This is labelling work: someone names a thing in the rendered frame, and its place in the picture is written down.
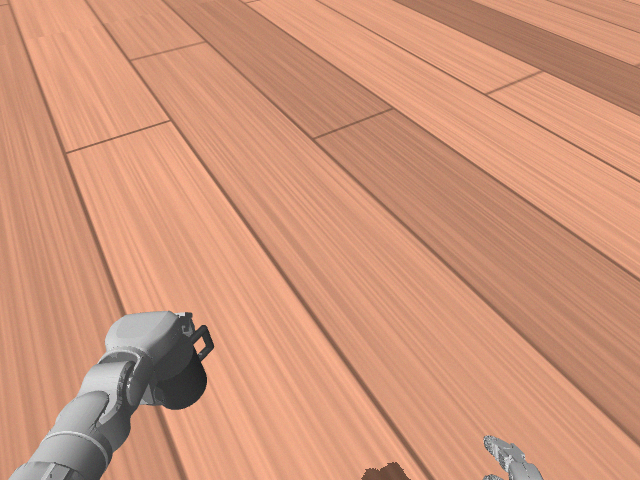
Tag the left robot hand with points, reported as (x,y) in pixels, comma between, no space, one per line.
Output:
(154,333)

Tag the mug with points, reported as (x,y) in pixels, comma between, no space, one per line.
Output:
(180,373)

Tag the right robot hand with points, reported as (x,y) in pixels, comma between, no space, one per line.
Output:
(511,459)

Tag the left robot arm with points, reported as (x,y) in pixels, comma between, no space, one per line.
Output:
(95,423)

